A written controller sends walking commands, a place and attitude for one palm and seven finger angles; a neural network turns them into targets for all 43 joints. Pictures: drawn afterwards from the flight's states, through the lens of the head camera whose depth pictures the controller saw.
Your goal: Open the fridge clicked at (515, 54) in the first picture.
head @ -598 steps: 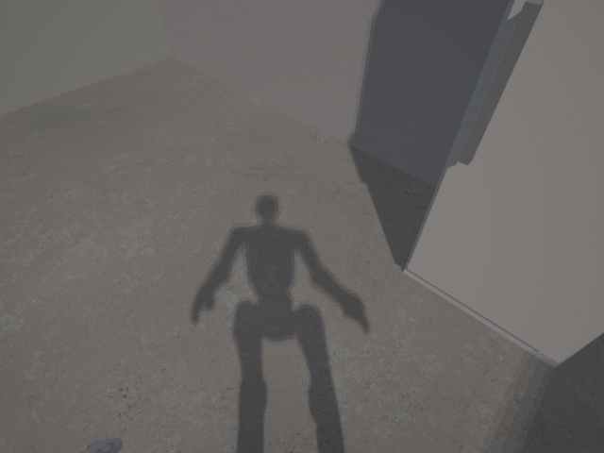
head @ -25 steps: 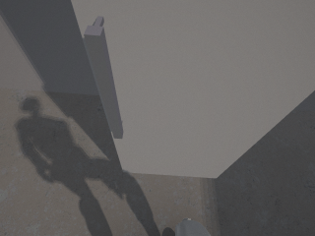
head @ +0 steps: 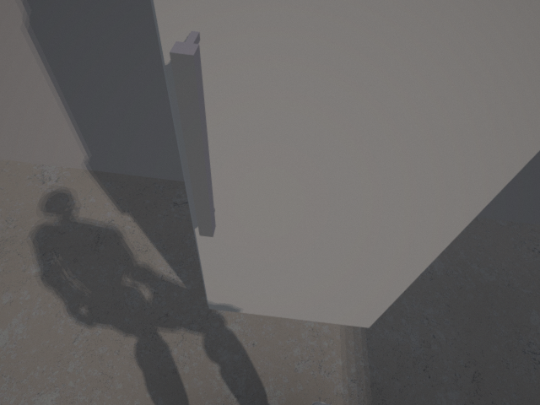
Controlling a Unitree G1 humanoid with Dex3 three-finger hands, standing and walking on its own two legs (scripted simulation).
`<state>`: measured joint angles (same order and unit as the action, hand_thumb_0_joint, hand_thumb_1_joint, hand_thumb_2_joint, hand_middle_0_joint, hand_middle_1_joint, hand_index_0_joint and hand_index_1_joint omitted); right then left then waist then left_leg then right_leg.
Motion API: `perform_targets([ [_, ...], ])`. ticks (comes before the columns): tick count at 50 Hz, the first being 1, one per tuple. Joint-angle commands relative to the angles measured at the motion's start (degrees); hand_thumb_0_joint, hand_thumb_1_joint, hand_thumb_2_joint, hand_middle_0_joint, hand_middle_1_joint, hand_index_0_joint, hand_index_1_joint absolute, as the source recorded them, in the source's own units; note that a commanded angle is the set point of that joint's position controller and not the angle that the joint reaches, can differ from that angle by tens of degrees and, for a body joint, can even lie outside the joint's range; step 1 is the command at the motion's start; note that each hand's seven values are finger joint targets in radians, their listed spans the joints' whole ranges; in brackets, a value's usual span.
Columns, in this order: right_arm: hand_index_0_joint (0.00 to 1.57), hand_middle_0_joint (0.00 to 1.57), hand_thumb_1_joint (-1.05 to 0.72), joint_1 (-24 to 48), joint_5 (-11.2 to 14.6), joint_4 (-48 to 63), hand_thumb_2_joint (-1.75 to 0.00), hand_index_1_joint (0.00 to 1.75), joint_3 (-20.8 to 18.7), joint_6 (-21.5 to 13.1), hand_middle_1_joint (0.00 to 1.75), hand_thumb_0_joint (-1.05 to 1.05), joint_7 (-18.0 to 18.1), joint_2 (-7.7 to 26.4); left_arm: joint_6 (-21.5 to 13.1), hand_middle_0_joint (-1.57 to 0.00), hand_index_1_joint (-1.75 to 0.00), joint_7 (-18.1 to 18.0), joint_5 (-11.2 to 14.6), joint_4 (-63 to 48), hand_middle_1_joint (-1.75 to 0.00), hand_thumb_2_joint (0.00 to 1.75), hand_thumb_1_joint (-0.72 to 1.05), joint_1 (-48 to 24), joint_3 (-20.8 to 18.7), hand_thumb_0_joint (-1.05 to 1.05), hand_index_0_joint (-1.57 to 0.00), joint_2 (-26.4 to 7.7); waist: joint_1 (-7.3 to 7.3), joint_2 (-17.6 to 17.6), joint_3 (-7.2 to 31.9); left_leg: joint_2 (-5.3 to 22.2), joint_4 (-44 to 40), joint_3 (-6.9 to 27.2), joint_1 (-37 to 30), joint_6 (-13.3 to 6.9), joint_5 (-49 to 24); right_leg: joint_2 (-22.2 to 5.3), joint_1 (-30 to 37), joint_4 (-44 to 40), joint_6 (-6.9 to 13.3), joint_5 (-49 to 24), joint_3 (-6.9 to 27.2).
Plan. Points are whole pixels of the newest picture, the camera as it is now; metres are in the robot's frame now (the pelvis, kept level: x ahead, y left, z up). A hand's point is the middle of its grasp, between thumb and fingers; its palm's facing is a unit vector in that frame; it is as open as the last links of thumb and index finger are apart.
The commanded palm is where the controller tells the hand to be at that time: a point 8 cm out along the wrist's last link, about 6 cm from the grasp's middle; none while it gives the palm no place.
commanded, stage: come to a stop and stand still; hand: left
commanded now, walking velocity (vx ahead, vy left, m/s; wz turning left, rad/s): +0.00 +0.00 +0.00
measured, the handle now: (202, 155) +0.46 +0.15 +0.10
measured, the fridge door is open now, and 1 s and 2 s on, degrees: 0 0 0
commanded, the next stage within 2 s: look again from close up in 0.62 s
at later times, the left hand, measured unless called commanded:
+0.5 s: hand out of the picture -0.05 +0.16 -0.16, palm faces +0.02 -0.99 -0.13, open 7.4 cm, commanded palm none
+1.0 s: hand out of the picture +0.00 +0.21 -0.16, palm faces +0.00 -0.97 -0.24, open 7.4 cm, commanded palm none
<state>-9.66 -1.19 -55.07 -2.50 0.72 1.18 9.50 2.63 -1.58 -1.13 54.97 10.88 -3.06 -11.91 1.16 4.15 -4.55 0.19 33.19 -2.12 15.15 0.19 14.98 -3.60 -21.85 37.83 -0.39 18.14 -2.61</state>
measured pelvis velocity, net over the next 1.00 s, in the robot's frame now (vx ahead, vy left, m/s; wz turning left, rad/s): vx -0.02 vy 0.03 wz -0.03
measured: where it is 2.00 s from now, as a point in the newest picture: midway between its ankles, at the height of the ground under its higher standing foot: outside the picture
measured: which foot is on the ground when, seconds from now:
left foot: down 0.00-1.00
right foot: up 0.00-0.20, down 0.22-1.00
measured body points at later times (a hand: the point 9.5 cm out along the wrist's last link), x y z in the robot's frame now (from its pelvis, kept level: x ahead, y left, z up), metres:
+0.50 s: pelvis -0.04 +0.00 +0.02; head -0.03 +0.02 +0.47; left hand -0.05 +0.21 -0.15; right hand -0.04 -0.22 -0.14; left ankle +0.01 +0.12 -0.73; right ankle -0.04 -0.11 -0.73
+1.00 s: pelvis -0.02 +0.03 +0.01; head -0.03 +0.01 +0.46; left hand +0.00 +0.26 -0.14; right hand -0.03 -0.18 -0.16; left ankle +0.01 +0.12 -0.73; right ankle -0.04 -0.11 -0.73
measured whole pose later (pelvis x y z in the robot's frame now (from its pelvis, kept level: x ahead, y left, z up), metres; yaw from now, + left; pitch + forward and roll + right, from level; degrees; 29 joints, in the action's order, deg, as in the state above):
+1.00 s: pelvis -0.02 +0.03 +0.01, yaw -1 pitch -1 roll +0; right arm -19.3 -1.4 -61.1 0.5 -0.6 1.1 9.0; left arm -1.6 -2.4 -0.9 61.5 17.6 0.6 -8.8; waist -0.4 -2.5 1.0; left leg -1.4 30.0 -4.3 15.5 -3.1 13.9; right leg -2.4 -11.6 30.6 -1.5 18.2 0.1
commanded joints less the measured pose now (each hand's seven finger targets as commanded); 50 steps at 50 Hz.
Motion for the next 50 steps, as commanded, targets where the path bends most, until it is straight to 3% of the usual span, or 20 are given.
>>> perform_targets([
  [1, 0.20, 0.20, -0.90, 0.74, -0.70, 3.22, -0.90, 0.30, -0.45, -0.44, 0.30, 0.00, 0.37, 7.03, 0.16, -0.20, -0.30, -0.28, -0.38, -3.03, -0.30, 0.90, 0.90, 2.13, -0.95, 0.00, -0.20, -1.92, 0.69, -16.68, -0.88, 14.59, -23.67, 14.70, 12.87, -9.43, 6.95, 1.52, 4.04, 14.16, 0.82, 8.66, 3.42],
  [2, 0.20, 0.20, -0.90, 1.60, -0.64, 3.15, -0.90, 0.30, -0.24, -0.72, 0.30, 0.00, 0.64, 6.45, -0.01, -0.20, -0.30, -0.02, -0.75, -1.93, -0.30, 0.90, 0.90, 3.57, -0.77, 0.00, -0.20, -1.66, 1.60, -17.06, -1.23, 12.94, -22.07, 12.77, 11.11, -8.71, 3.43, 1.49, 2.67, 14.93, 0.90, 6.65, 3.59],
  [4, 0.20, 0.20, -0.90, 0.85, -0.43, 2.80, -0.90, 0.30, 0.04, -0.77, 0.30, 0.00, 0.71, 6.43, -0.41, -0.20, -0.30, 0.12, -0.37, -0.33, -0.30, 0.90, 0.90, 5.70, -0.14, 0.00, -0.20, -0.95, 1.32, -13.69, -0.29, 12.12, -20.66, 10.85, 7.50, -9.01, 0.61, 1.33, 2.83, 12.88, 0.45, 5.66, 3.01],
  [7, 0.20, 0.20, -0.90, -2.71, -0.38, 1.02, -0.90, 0.30, -0.39, -0.84, 0.30, 0.00, 0.79, 6.48, -1.77, -0.20, -0.30, 0.22, -0.32, 0.75, -0.30, 0.90, 0.90, 7.01, 0.86, 0.00, -0.20, 0.21, 0.47, -9.66, 2.72, 11.43, -16.61, 9.76, -1.70, -8.75, -6.20, 0.94, 4.47, -2.19, -0.21, 5.54, 1.34],
  [8, 0.20, 0.20, -0.90, -4.11, -0.06, 0.41, -0.90, 0.30, -0.23, -0.99, 0.30, 0.00, 0.75, 6.58, -2.24, -0.20, -0.30, 0.10, -0.10, 1.50, -0.30, 0.90, 0.90, 8.34, 1.11, 0.00, -0.20, -0.09, 0.50, -7.89, 4.40, 10.72, -13.95, 9.58, -2.59, -7.79, -8.00, 0.90, 8.29, -9.72, -0.39, 0.83, 1.63],
  [9, 0.20, 0.20, -0.90, -4.87, 0.43, -0.13, -0.90, 0.30, -0.01, -1.14, 0.30, 0.00, 0.63, 5.94, -2.91, -0.20, -0.30, -0.11, -0.09, 2.39, -0.30, 0.90, 0.90, 9.78, 1.33, 0.00, -0.20, -0.87, 0.66, -4.50, 5.70, 8.29, -10.69, 7.98, -2.47, -5.59, -8.07, -0.16, 11.69, -16.68, -0.07, -5.62, 4.31],
  [10, 0.20, 0.20, -0.90, -5.19, 1.07, -0.32, -0.90, 0.30, 0.12, -1.22, 0.30, 0.00, 0.45, 4.23, -3.56, -0.20, -0.30, -0.39, -0.13, 2.99, -0.30, 0.90, 0.90, 9.52, 1.43, 0.00, -0.20, -2.68, -0.58, 1.34, 5.75, 5.30, -8.30, 4.93, -1.68, -2.92, -6.54, -4.30, 11.96, -18.41, 1.53, -10.46, 10.73],
  [11, 0.20, 0.20, -0.90, -5.46, 1.09, -0.39, -0.90, 0.30, 0.51, -1.23, 0.30, 0.00, 0.24, 3.49, -3.80, -0.20, -0.30, -0.42, 0.07, 3.15, -0.30, 0.90, 0.90, 8.73, 1.45, 0.00, -0.20, -4.21, -1.41, 3.55, 5.19, 3.27, -8.30, 2.64, -2.45, -1.48, -4.50, -7.88, 10.51, -18.95, 3.22, -14.22, 12.49],
  [12, 0.20, 0.20, -0.90, -5.92, 1.00, -0.97, -0.90, 0.30, 0.66, -1.31, 0.30, 0.00, -0.07, 3.03, -3.81, -0.20, -0.30, -0.40, 0.24, 3.02, -0.30, 0.90, 0.90, 7.81, 1.61, 0.00, -0.20, -4.83, -2.10, 0.20, 4.42, 2.83, -9.56, 2.49, -4.24, -1.12, -5.38, -8.52, 8.80, -18.23, 4.06, -16.12, 11.46],
  [15, 0.20, 0.20, -0.90, -6.01, 0.73, -3.32, -0.90, 0.30, 0.57, -0.84, 0.30, 0.00, 0.10, 3.77, -3.91, -0.20, -0.30, -0.41, 0.40, 4.33, -0.30, 0.90, 0.90, 7.16, 2.22, 0.00, -0.20, -2.77, -2.15, 3.78, 2.40, 4.06, -10.09, 2.93, -7.00, -0.87, -4.66, -4.55, 4.17, -20.10, 2.87, -4.17, 9.69],
  [21, 0.20, 0.20, -0.90, -7.65, 0.49, -6.44, -0.90, 0.30, 1.24, -0.74, 0.30, 0.00, 0.03, 3.31, -3.41, -0.20, -0.30, -0.38, 0.38, 6.39, -0.30, 0.90, 0.90, 9.61, 2.34, 0.00, -0.20, -1.79, -1.42, -3.45, -2.92, 4.63, -14.72, 4.46, -3.05, -0.90, 2.26, -2.36, 2.30, -22.52, 1.97, 7.15, 8.47],
  [26, 0.20, 0.20, -0.90, -9.58, 0.37, -7.61, -0.90, 0.30, 1.50, -1.08, 0.30, 0.00, 0.25, 2.88, -3.45, -0.20, -0.30, -0.35, 0.46, 7.29, -0.30, 0.90, 0.90, 10.98, 2.30, 0.00, -0.20, -1.27, -0.88, -6.18, -1.77, 4.95, -16.48, 5.52, -0.64, -0.94, 4.61, -1.81, 5.44, -21.41, 2.00, 4.78, 7.38],
  [33, 0.20, 0.20, -0.90, -12.12, 0.48, -8.74, -0.90, 0.30, 1.60, -1.68, 0.30, 0.00, 0.54, 1.75, -3.73, -0.20, -0.30, -0.48, 0.49, 8.01, -0.30, 0.90, 0.90, 11.52, 2.42, 0.00, -0.20, 0.15, -0.64, -4.62, -0.75, 5.56, -16.88, 5.96, 0.20, -1.03, 2.40, -1.74, 8.00, -19.69, 2.11, -0.38, 6.16],
  [34, 0.20, 0.20, -0.90, -3.45, 0.52, -4.56, -0.90, 0.30, 1.65, -2.40, 0.30, 0.00, -0.14, 4.65, -4.97, -0.20, -0.30, -2.53, -0.49, 8.96, -0.30, 0.90, 0.90, 15.45, 3.11, 0.00, -0.20, -1.51, 2.13, -8.87, -2.62, 4.76, -3.27, 2.35, 1.22, 0.66, -2.89, -4.31, 5.40, -20.27, 2.74, -11.44, 9.62],
  [35, 0.20, 0.20, -0.90, -8.87, 0.41, -3.23, -0.90, 0.30, 1.60, -1.45, 0.30, 0.00, -0.58, 1.84, -5.19, -0.20, -0.30, -2.01, 0.07, 5.76, -0.30, 0.90, 0.90, 10.52, 2.57, 0.00, -0.20, -4.96, -3.22, -8.06, 1.71, 2.70, -2.72, 2.80, -0.69, 0.38, 3.70, -6.72, 2.38, -22.18, 4.60, 8.11, 12.51],
  [36, 0.20, 0.20, -0.90, -11.09, -0.05, -4.19, -0.90, 0.30, 1.24, -1.16, 0.30, 0.00, -0.71, 1.96, -4.92, -0.20, -0.30, -1.51, 0.05, 4.38, -0.30, 0.90, 0.90, 8.30, 2.12, 0.00, -0.20, -4.86, -3.72, -8.87, 0.71, 2.48, -3.02, 2.70, -1.15, -0.29, 4.17, -5.59, -0.92, -20.79, 5.17, 14.38, 11.29],
  [37, 0.20, 0.20, -0.90, -13.79, -0.38, -4.55, -0.90, 0.30, 1.64, -1.91, 0.30, 0.00, -0.82, 1.77, -5.64, -0.20, -0.30, -1.53, 0.05, 4.39, -0.30, 0.90, 0.90, 8.00, 2.11, 0.00, -0.20, -4.05, -4.27, -11.13, 5.13, 3.34, -3.92, 3.91, -2.60, -0.70, -2.64, -4.16, 1.98, -16.91, 5.13, 4.48, 8.24],
  [41, 0.20, 0.20, -0.90, -12.61, 0.09, -2.84, -0.90, 0.30, 1.58, -2.42, 0.30, 0.00, -0.25, 3.77, -4.84, -0.20, -0.30, -1.24, 0.19, 5.21, -0.30, 0.90, 0.90, 10.09, 2.83, 0.00, -0.20, -0.52, -2.03, -5.69, 1.70, 5.82, -11.01, 8.39, 3.85, -2.91, 3.66, 0.11, 5.73, -12.23, 3.68, 2.90, 5.09],
  [45, 0.20, 0.20, -0.90, -11.47, 0.22, -2.45, -0.90, 0.30, 1.54, -2.75, 0.30, 0.00, -0.14, 4.55, -4.66, -0.20, -0.30, -1.11, 0.16, 5.08, -0.30, 0.90, 0.90, 10.41, 2.92, 0.00, -0.20, -0.68, -1.24, -3.43, -1.18, 5.95, -13.51, 8.57, 4.50, -3.39, 3.46, -0.01, 6.05, -12.01, 3.17, -0.22, 5.46],
  [50, 0.20, 0.20, -0.90, -10.96, 0.32, -3.33, -0.90, 0.30, 1.59, -3.05, 0.30, 0.00, -0.07, 5.62, -4.61, -0.20, -0.30, -1.12, 0.20, 4.69, -0.30, 0.90, 0.90, 9.81, 2.70, 0.00, -0.20, -2.08, -1.23, -2.21, -0.59, 5.72, -13.29, 6.83, 0.76, -3.40, -2.64, -0.83, 6.71, -12.74, 2.58, -3.94, 5.69],
])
